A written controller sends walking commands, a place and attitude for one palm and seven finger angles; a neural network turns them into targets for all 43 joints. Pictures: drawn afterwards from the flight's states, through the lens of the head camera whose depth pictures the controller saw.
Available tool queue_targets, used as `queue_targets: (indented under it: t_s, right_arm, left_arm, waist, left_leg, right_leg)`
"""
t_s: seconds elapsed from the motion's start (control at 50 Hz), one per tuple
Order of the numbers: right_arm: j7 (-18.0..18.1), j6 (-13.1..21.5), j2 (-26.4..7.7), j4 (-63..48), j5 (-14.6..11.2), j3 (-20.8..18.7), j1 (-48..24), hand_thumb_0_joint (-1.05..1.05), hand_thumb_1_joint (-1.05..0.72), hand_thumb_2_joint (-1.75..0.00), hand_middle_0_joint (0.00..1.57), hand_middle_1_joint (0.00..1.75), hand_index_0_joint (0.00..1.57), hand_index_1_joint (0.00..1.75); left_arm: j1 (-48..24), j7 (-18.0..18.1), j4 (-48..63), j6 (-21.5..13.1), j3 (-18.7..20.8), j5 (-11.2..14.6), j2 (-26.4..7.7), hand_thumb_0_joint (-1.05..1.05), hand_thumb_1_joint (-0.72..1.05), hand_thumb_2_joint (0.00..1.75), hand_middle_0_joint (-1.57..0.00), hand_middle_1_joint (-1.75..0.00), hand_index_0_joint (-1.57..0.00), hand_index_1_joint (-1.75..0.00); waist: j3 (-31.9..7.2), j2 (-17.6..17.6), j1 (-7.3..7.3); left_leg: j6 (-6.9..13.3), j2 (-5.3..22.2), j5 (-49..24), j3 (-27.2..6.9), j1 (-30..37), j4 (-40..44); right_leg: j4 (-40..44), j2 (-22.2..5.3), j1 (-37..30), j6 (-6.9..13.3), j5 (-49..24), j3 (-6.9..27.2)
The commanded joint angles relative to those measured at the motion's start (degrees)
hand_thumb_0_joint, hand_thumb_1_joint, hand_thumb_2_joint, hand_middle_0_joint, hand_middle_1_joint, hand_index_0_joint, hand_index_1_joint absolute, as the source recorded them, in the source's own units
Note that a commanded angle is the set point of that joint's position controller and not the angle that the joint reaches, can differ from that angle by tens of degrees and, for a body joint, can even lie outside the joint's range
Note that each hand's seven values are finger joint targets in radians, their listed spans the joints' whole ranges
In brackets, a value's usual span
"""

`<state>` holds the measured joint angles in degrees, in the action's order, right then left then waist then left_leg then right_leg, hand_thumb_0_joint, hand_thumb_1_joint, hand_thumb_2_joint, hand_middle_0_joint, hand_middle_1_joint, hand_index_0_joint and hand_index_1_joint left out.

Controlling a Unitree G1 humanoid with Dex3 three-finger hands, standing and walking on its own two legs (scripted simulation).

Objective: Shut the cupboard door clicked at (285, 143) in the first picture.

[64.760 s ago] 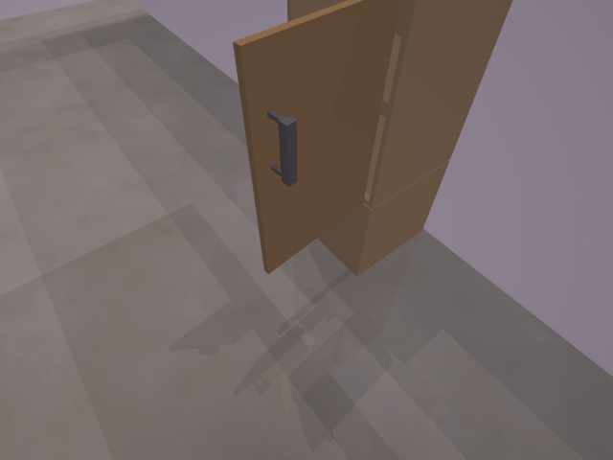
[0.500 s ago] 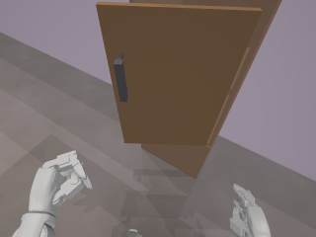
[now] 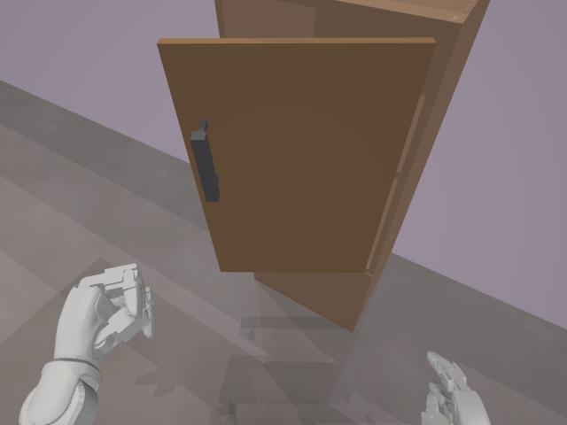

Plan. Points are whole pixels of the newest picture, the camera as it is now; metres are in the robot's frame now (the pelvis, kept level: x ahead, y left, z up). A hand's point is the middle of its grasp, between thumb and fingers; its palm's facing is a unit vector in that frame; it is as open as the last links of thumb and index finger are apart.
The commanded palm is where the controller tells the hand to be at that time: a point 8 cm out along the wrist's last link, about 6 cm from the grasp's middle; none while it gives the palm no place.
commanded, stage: raise the hand and make a fist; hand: left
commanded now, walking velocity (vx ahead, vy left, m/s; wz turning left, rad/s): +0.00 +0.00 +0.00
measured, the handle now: (208, 161) +0.51 +0.17 +0.09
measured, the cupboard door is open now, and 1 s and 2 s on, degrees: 31 31 31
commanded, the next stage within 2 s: bring the fist close to the handle in 0.20 s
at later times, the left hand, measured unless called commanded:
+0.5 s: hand (158, 301) +0.25 +0.18 +0.09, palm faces +0.05 -1.00 -0.03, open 3.1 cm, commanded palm +0.24 +0.22 +0.09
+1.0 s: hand (205, 240) +0.34 +0.14 +0.09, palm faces +0.03 -1.00 -0.01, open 3.1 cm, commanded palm +0.32 +0.19 +0.09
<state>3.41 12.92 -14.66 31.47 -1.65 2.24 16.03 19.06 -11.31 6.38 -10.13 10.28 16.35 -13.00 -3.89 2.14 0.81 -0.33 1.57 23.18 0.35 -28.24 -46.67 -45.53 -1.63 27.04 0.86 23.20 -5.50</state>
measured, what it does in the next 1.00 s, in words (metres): stands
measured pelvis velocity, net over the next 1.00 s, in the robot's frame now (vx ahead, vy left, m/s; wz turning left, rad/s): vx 0.00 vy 0.00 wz -0.02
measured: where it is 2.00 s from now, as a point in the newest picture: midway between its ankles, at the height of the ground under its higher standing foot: outside the picture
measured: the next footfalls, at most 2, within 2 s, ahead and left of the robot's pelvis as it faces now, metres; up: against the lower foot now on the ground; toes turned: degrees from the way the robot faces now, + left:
none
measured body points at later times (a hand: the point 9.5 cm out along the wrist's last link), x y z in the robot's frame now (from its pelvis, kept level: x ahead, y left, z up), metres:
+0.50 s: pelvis -0.01 +0.00 +0.00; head +0.01 -0.01 +0.45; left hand +0.24 +0.23 +0.09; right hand +0.17 -0.23 -0.08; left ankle +0.01 +0.12 -0.71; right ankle +0.00 -0.11 -0.71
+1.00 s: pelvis +0.00 +0.00 +0.00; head +0.02 -0.01 +0.45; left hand +0.33 +0.19 +0.10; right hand +0.13 -0.24 -0.09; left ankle +0.01 +0.12 -0.71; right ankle +0.00 -0.11 -0.71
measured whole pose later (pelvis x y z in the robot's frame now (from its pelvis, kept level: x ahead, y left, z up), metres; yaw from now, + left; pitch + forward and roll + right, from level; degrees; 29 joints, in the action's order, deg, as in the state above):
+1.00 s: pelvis +0.00 +0.00 +0.00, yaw -1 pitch +5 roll +0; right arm 1.7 8.5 -14.5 35.8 -1.2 1.3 15.3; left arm -9.4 -2.1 -17.2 -11.6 5.3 9.5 -8.9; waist -2.6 1.7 -0.3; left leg -0.1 1.2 21.3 1.9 -27.3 -43.6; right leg -43.9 -1.8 27.4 0.7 21.6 -3.8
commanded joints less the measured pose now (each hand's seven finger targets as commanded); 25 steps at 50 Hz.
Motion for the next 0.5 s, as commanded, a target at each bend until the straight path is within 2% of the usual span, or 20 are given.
queue_targets:
  t_s: [0.0, 0.02, 0.08, 0.1, 0.12, 0.14, 0.2, 0.22, 0.28, 0.3, 0.32, 0.34, 0.36, 0.38, 0.42, 0.44, 0.48]
  right_arm:
    - [0.46, 3.7, -5.74, -8.84, -0.01, -2.89, -4.65, 0.0, -0.9, -0.9, 0.2, 0.3, 0.2, 0.3]
    - [0.44, 3.67, -5.84, -8.57, 0.06, -2.89, -4.48, 0.0, -0.9, -0.9, 0.2, 0.3, 0.2, 0.3]
    - [0.42, 3.71, -5.72, -8.55, -0.03, -2.87, -4.95, 0.0, -0.9, -0.9, 0.2, 0.3, 0.2, 0.3]
    - [0.46, 3.72, -5.81, -8.59, -0.1, -2.86, -5.16, 0.0, -0.9, -0.9, 0.2, 0.3, 0.2, 0.3]
    - [0.56, 3.73, -5.9, -8.5, -0.09, -2.87, -5.09, 0.0, -0.9, -0.9, 0.2, 0.3, 0.2, 0.3]
    - [0.6, 3.73, -5.9, -8.63, -0.06, -2.86, -5.29, 0.0, -0.9, -0.9, 0.2, 0.3, 0.2, 0.3]
    - [0.67, 3.82, -5.73, -8.7, -0.15, -2.81, -5.47, 0.0, -0.9, -0.9, 0.2, 0.3, 0.2, 0.3]
    - [0.74, 3.85, -5.84, -8.55, -0.06, -2.76, -5.29, 0.0, -0.9, -0.9, 0.2, 0.3, 0.2, 0.3]
    - [0.71, 4.02, -5.73, -8.48, -0.05, -2.72, -5.49, 0.0, -0.9, -0.9, 0.2, 0.3, 0.2, 0.3]
    - [0.77, 4.06, -5.82, -8.11, -0.08, -2.71, -5.57, 0.0, -0.9, -0.9, 0.2, 0.3, 0.2, 0.3]
    - [0.85, 4.1, -5.9, -7.74, 0.02, -2.63, -5.27, 0.0, -0.9, -0.9, 0.2, 0.3, 0.2, 0.3]
    - [0.87, 4.22, -5.81, -7.56, -0.14, -2.76, -5.45, 0.0, -0.9, -0.9, 0.2, 0.3, 0.2, 0.3]
    - [0.85, 4.38, -5.77, -7.47, 0.0, -2.46, -5.58, 0.0, -0.9, -0.9, 0.2, 0.3, 0.2, 0.3]
    - [1.04, 4.44, -6.04, -6.96, -0.16, -2.58, -5.25, 0.0, -0.9, -0.9, 0.2, 0.3, 0.2, 0.3]
    - [1.09, 4.45, -6.15, -6.34, -0.21, -2.65, -5.2, 0.0, -0.9, -0.9, 0.2, 0.3, 0.2, 0.3]
    - [1.1, 4.48, -5.97, -6.42, -0.22, -2.56, -5.35, 0.0, -0.9, -0.9, 0.2, 0.3, 0.2, 0.3]
    - [1.04, 4.46, -5.91, -6.02, -0.21, -2.49, -5.33, 0.0, -0.9, -0.9, 0.2, 0.3, 0.2, 0.3]
  left_arm:
    - [-6.34, 0.95, 13.17, -5.81, 4.55, 0.34, -7.37, 0.0, 0.9, 0.9, -1.3, -1.5, -1.3, -1.5]
    - [-6.23, 1.32, 13.1, -6.23, 5.12, 0.04, -8.3, 0.0, 0.9, 0.9, -1.3, -1.5, -1.3, -1.5]
    - [-5.86, 1.15, 11.37, -6.59, 3.7, -0.08, -6.58, 0.0, 0.9, 0.9, -1.3, -1.5, -1.3, -1.5]
    - [-6.26, 0.98, 11.36, -6.58, 3.6, 0.0, -6.76, 0.0, 0.9, 0.9, -1.3, -1.5, -1.3, -1.5]
    - [-6.21, 0.95, 11.0, -6.53, 4.28, 0.04, -7.71, 0.0, 0.9, 0.9, -1.3, -1.5, -1.3, -1.5]
    - [-6.09, 0.79, 10.77, -6.39, 4.02, 0.08, -7.3, 0.0, 0.9, 0.9, -1.3, -1.5, -1.3, -1.5]
    - [-6.62, 0.5, 11.35, -6.36, 3.83, 0.3, -6.97, 0.0, 0.9, 0.9, -1.3, -1.5, -1.3, -1.5]
    - [-6.34, 0.57, 10.77, -6.29, 4.55, 0.34, -7.78, 0.0, 0.9, 0.9, -1.3, -1.5, -1.3, -1.5]
    - [-7.0, 0.45, 11.09, -6.59, 3.87, 0.51, -6.8, 0.0, 0.9, 0.9, -1.3, -1.5, -1.3, -1.5]
    - [-9.32, 0.54, 11.37, -6.8, 3.51, 0.19, -6.91, 0.0, 0.9, 0.9, -1.3, -1.5, -1.3, -1.5]
    - [-11.86, 0.7, 11.06, -6.86, 2.85, 0.0, -6.85, 0.0, 0.9, 0.9, -1.3, -1.5, -1.3, -1.5]
    - [-12.79, 0.96, 10.81, -6.94, 2.76, -0.32, -6.72, 0.0, 0.9, 0.9, -1.3, -1.5, -1.3, -1.5]
    - [-14.97, 1.02, 10.64, -6.78, 0.3, -0.52, -4.6, 0.0, 0.9, 0.9, -1.3, -1.5, -1.3, -1.5]
    - [-17.18, 1.3, 8.66, -6.54, 0.89, -0.69, -5.56, 0.0, 0.9, 0.9, -1.3, -1.5, -1.3, -1.5]
    - [-20.14, 1.73, 7.27, -6.28, 0.19, -1.5, -5.56, 0.0, 0.9, 0.9, -1.3, -1.5, -1.3, -1.5]
    - [-21.83, 1.86, 6.72, -5.76, -1.46, -1.94, -4.19, 0.0, 0.9, 0.9, -1.3, -1.5, -1.3, -1.5]
    - [-24.95, 2.87, 5.14, -4.86, -2.32, -2.79, -3.59, 0.0, 0.9, 0.9, -1.3, -1.5, -1.3, -1.5]
  waist:
    - [-8.27, -0.32, 0.6]
    - [-8.08, -1.06, 0.71]
    - [-6.75, -1.47, 0.28]
    - [-6.07, -0.53, 0.24]
    - [-6.08, -1.73, 0.32]
    - [-6.46, -2.59, 0.35]
    - [-6.82, -1.12, 0.46]
    - [-6.51, -2.04, 0.47]
    - [-6.65, -2.18, 0.32]
    - [-6.53, -0.57, -0.12]
    - [-6.37, -1.71, -0.65]
    - [-6.53, -0.28, -0.56]
    - [-6.37, -0.35, -1.12]
    - [-5.48, -2.03, -1.51]
    - [-6.3, -1.17, -1.46]
    - [-6.93, -0.78, -1.69]
    - [-7.84, 0.27, -1.42]
  left_leg:
    - [1.09, -2.44, -13.14, -0.8, 3.18, 6.7]
    - [1.14, -2.38, -12.96, -0.82, 2.66, 6.6]
    - [1.15, -2.45, -10.73, -0.55, 2.24, 6.74]
    - [1.13, -2.47, -9.94, -0.49, 2.09, 6.8]
    - [1.25, -2.45, -9.56, -0.59, 1.75, 6.68]
    - [1.29, -2.49, -9.59, -0.56, 1.51, 6.63]
    - [1.23, -2.56, -9.38, -0.41, 2.14, 6.82]
    - [1.27, -2.46, -9.16, -0.6, 1.72, 6.8]
    - [1.24, -2.51, -9.45, -0.59, 1.9, 6.73]
    - [1.24, -2.44, -9.41, -0.65, 2.45, 6.83]
    - [1.39, -2.42, -9.3, -0.86, 2.37, 6.64]
    - [1.32, -2.32, -9.13, -0.89, 2.84, 6.82]
    - [1.38, -2.34, -8.61, -1.19, 3.23, 7.09]
    - [1.31, -2.24, -7.32, -1.36, 2.62, 7.02]
    - [1.45, -2.18, -7.1, -1.5, 3.23, 7.35]
    - [1.44, -2.19, -6.87, -1.53, 3.81, 7.69]
    - [1.25, -2.12, -7.15, -1.89, 4.64, 8.24]
  right_leg:
    - [7.27, 1.18, -5.21, -0.29, -14.67, 3.21]
    - [7.49, 1.11, -5.81, -0.25, -14.05, 3.61]
    - [8.38, 0.99, -4.53, -0.44, -11.04, 4.03]
    - [8.71, 0.93, -3.98, -0.45, -10.01, 4.19]
    - [9.09, 0.85, -4.36, -0.45, -8.9, 4.71]
    - [9.4, 0.59, -4.82, -0.55, -8.76, 5.19]
    - [9.54, 0.64, -4.66, -0.57, -8.49, 5.06]
    - [9.71, 0.61, -4.95, -0.58, -7.84, 5.34]
    - [9.62, 0.56, -4.89, -0.66, -8.6, 5.31]
    - [9.16, 0.74, -4.04, -0.52, -8.8, 4.73]
    - [9.03, 0.83, -3.83, -0.61, -8.62, 4.8]
    - [8.9, 0.9, -3.38, -0.47, -8.54, 4.54]
    - [8.59, 0.99, -2.47, -0.48, -8.27, 3.8]
    - [8.88, 1.08, -1.65, -0.58, -6.56, 3.86]
    - [8.81, 1.13, -1.55, -0.42, -6.07, 3.8]
    - [8.68, 1.03, -1.47, -0.46, -6.22, 3.48]
    - [8.08, 1.14, -1.53, -0.14, -6.86, 2.86]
